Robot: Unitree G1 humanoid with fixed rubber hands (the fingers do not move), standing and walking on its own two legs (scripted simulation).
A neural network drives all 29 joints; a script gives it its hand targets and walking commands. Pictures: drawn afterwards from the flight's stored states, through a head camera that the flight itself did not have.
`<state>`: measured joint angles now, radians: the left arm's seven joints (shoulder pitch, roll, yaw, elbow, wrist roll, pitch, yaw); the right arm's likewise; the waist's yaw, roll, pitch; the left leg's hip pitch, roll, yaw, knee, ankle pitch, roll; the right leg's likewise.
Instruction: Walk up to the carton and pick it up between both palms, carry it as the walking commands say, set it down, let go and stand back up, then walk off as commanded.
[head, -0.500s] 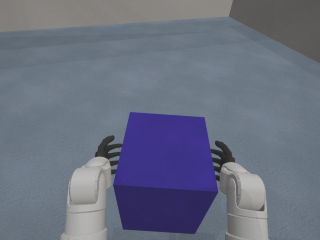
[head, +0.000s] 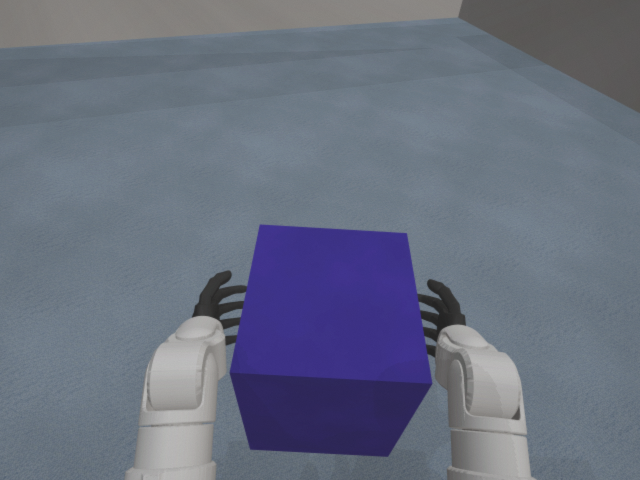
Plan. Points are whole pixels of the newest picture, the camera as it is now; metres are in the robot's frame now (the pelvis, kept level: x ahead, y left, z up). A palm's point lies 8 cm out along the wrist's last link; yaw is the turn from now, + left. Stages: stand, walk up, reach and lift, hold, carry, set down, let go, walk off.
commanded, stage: carry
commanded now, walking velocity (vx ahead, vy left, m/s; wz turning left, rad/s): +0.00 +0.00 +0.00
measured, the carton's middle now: (326, 344) +0.31 +0.00 -0.01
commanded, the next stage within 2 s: hold in 0.78 s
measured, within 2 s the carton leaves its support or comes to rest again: neither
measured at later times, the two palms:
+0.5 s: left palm (205, 319) +0.30 +0.16 +0.06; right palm (436, 329) +0.29 -0.13 +0.06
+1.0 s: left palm (213, 325) +0.29 +0.15 +0.05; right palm (439, 340) +0.29 -0.14 +0.04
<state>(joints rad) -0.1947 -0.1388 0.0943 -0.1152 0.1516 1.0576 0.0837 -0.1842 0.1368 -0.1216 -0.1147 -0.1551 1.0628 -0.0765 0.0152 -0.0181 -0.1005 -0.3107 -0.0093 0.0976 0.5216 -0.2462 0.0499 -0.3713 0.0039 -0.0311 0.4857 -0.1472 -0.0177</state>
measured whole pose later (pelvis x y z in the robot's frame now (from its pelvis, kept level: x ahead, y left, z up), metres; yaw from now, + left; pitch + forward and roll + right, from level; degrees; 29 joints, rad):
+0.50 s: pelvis +0.02 +0.01 +0.00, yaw +0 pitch +2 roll +0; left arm -0.18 -0.14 0.09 -0.04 0.16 0.96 0.08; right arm -0.18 0.14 -0.13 -0.04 -0.17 0.97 -0.07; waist 0.01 -0.01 -0.11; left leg -0.28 -0.02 0.11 0.53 -0.29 0.07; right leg -0.35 -0.01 -0.02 0.51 -0.19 0.00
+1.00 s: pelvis +0.02 +0.01 +0.01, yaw +5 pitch -6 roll -1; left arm -0.17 -0.14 0.07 0.17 0.21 0.75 0.06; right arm -0.14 0.13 -0.15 0.11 -0.22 0.79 -0.04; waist -0.07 0.01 0.00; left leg -0.09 -0.05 0.02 0.43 -0.24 0.06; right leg -0.13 0.01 0.03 0.40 -0.18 0.01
